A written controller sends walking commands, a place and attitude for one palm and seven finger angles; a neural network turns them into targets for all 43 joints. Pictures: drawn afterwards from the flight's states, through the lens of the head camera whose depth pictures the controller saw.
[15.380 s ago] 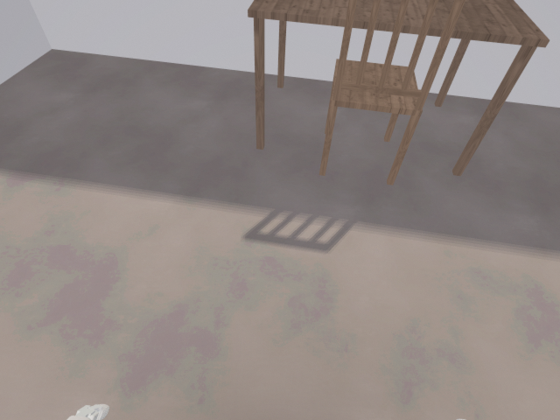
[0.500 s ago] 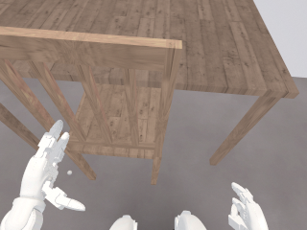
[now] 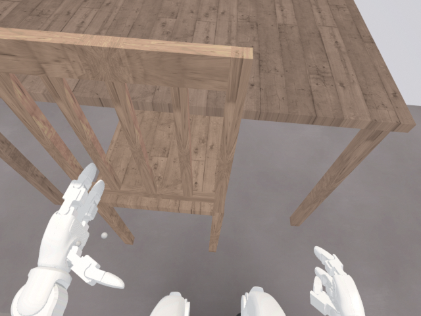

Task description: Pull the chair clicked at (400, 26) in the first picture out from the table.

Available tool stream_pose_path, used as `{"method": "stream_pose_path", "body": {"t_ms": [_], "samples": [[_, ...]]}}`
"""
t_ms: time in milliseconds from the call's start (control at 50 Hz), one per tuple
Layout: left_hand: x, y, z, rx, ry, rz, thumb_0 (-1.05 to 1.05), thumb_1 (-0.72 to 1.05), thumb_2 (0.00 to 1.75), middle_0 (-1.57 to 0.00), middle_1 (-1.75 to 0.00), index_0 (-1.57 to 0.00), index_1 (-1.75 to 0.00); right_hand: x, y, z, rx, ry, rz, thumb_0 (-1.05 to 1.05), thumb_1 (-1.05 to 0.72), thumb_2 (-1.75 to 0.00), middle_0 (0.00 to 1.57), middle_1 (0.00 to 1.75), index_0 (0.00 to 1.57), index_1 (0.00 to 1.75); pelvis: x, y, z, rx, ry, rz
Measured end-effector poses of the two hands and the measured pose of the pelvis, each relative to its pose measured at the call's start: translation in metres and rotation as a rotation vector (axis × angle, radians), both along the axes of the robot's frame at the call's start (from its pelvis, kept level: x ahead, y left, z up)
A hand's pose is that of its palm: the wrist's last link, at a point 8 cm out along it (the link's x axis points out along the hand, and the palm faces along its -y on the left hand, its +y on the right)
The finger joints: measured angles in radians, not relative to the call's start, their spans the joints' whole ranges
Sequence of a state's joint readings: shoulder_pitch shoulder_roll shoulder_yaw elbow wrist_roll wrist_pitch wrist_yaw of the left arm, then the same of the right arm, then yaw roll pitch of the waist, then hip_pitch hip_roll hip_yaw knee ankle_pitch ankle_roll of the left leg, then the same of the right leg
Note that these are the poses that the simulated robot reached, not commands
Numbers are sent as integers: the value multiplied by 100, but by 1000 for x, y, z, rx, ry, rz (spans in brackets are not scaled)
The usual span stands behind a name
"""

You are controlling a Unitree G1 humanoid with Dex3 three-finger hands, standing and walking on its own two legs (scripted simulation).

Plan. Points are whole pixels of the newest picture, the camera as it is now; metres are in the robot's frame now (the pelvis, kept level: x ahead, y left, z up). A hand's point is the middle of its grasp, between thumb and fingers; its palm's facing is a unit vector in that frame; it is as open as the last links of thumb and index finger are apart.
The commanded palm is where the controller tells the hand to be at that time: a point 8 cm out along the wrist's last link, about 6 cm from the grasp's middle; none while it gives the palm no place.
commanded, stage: aim the fingers beside a spindle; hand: left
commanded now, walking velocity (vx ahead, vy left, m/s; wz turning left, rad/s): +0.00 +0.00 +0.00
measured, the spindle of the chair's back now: (138, 149) +0.43 +0.17 +0.03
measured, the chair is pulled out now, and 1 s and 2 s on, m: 0.00 0.00 0.00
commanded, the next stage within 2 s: push the fingers through the gap in 1.76 s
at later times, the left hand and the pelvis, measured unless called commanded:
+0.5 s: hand (119, 229) +0.26 +0.18 +0.02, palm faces -0.06 -1.00 -0.04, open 16.9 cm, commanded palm +0.24 +0.23 +0.02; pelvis +0.00 +0.00 -0.01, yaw +0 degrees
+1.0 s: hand (132, 231) +0.27 +0.16 +0.00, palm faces -0.07 -1.00 -0.04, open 16.9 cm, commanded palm +0.25 +0.22 +0.01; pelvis +0.00 -0.01 -0.03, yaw +0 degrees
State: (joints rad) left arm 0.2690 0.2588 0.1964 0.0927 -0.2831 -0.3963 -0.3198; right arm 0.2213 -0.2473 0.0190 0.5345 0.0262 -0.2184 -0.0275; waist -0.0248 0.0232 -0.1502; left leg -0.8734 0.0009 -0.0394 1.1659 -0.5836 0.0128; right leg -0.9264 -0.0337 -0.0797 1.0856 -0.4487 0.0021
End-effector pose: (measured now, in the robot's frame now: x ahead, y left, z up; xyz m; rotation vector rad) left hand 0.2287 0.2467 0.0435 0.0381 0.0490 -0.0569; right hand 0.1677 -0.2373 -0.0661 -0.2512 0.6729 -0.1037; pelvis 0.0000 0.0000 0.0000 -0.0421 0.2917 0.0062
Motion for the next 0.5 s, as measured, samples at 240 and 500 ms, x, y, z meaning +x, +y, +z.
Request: {"method": "stream_pose_path", "body": {"t_ms": [240,500], "samples": [[9,-10,-9,9,-2,-5,-1,-50,30,-6,-8,-6,-8,-7,-1,-10,2,31,-5,2,-90,-90,20,30,20,30,-3,0,-6,2,20,-3],[18,-16,-19,4,2,-4,-1,-50,30,-6,-8,-6,-8,-7,-2,-21,8,60,-10,2,-90,-90,20,30,20,30,0,-1,-12,4,45,-8]]}}
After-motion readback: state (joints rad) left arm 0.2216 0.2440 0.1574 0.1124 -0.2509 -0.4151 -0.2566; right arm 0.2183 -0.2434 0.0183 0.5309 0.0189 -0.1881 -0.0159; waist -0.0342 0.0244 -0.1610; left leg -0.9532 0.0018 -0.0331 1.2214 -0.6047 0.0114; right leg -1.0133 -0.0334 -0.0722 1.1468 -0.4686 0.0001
